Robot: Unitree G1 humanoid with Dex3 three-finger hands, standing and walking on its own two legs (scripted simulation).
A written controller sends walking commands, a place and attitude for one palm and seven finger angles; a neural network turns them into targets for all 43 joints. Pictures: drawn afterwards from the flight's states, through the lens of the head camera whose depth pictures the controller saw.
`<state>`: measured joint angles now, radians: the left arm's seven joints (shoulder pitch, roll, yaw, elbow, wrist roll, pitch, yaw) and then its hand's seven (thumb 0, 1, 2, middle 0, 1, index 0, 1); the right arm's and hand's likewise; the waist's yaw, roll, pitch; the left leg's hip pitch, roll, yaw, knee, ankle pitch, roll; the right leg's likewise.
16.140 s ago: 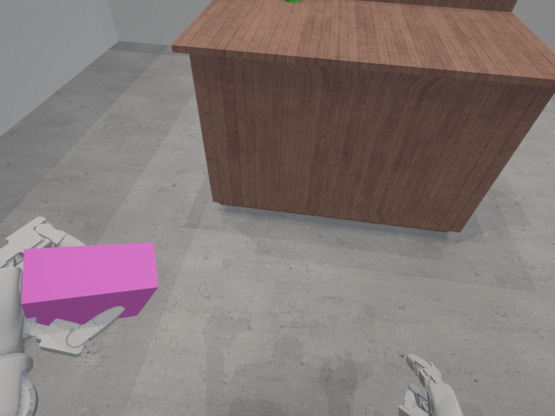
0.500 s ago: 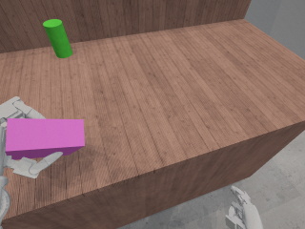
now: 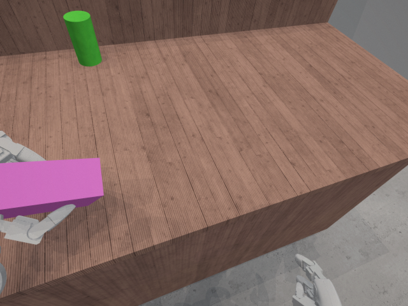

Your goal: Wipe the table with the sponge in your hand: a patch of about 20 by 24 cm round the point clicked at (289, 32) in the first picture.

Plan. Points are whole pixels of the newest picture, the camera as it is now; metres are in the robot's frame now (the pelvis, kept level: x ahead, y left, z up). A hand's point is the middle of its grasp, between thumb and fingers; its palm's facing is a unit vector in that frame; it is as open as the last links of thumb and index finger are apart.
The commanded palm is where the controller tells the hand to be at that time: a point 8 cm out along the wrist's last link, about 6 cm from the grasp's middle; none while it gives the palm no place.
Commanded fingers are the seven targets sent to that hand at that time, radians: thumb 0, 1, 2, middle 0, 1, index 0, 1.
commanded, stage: come to a stop and stand still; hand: left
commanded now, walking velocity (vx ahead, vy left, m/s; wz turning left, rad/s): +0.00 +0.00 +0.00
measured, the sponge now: (63, 188) +0.24 +0.23 +0.16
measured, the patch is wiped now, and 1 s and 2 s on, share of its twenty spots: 0.00 0.00 0.00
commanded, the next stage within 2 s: look again from close up in 0.12 s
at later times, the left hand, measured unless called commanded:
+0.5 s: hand (62, 194) +0.22 +0.22 +0.17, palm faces +0.36 -0.86 -0.35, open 9.3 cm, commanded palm +0.17 +0.26 +0.18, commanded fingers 0.00 0.10 1.30 -1.20 -1.60 -1.20 -1.60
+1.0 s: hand (103, 197) +0.23 +0.17 +0.16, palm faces +0.31 -0.88 -0.35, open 9.3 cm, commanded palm +0.17 +0.21 +0.18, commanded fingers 0.00 0.10 1.30 -1.20 -1.60 -1.20 -1.60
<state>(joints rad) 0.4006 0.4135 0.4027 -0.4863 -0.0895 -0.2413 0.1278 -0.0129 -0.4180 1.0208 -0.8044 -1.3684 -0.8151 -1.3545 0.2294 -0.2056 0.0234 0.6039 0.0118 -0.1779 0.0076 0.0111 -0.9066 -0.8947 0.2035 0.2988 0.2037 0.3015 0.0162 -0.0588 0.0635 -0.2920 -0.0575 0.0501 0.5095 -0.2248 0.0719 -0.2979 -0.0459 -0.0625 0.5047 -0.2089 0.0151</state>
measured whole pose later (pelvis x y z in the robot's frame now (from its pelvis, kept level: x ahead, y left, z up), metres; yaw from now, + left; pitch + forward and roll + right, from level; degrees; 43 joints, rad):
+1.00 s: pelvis +0.00 -0.06 +0.01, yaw -3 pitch -1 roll -1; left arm 0.46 0.35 0.34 -0.48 -0.08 -0.12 0.11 -0.01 -0.42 1.02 -0.80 -1.37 -0.81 -1.36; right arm 0.20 -0.19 0.04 0.55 0.01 -0.10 -0.03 0.01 -0.91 -0.89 0.20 0.30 0.20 0.30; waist -0.01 0.00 0.03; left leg -0.23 0.05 0.05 0.47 -0.21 -0.01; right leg -0.23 0.07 -0.07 0.40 -0.16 -0.07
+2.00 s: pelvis +0.02 -0.01 +0.01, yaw -3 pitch -1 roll -1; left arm 0.36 0.37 0.37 -0.44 -0.04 -0.17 0.10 -0.02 -0.41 1.03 -0.80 -1.38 -0.80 -1.37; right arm 0.21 -0.20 0.03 0.57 0.01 -0.13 -0.02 0.01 -0.91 -0.89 0.20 0.30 0.20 0.30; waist 0.02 -0.02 0.07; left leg -0.21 0.01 0.11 0.47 -0.25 0.05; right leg -0.21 0.01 -0.03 0.41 -0.18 0.00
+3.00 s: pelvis +0.02 -0.01 +0.01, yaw -1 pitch -1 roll -1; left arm 0.43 0.35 0.33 -0.45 -0.04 -0.16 0.11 -0.01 -0.41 1.03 -0.80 -1.39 -0.80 -1.37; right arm 0.20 -0.21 0.01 0.56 0.02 -0.09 -0.05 0.01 -0.91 -0.89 0.20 0.30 0.20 0.30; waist 0.02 0.00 0.06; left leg -0.20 0.00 0.08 0.45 -0.23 0.05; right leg -0.18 0.01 -0.06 0.37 -0.17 0.00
